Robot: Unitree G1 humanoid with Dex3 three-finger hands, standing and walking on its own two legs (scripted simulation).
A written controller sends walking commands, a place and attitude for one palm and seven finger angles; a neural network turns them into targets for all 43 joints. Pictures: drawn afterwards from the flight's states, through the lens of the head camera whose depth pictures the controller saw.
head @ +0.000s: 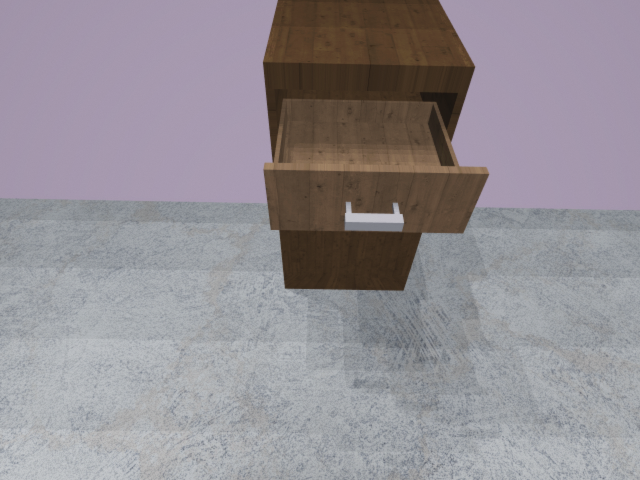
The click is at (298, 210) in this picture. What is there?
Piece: drawer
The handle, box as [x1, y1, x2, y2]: [344, 202, 403, 230]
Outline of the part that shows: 346,202 346,212 344,219 345,229 401,230 402,228 402,214 400,214 398,211 397,203 392,204 392,214 352,213 350,210 350,202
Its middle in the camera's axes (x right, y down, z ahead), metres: +0.10 -0.04 +0.73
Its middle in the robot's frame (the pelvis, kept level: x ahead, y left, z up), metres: +0.58 -0.06 -0.04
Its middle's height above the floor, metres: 0.72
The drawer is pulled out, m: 0.28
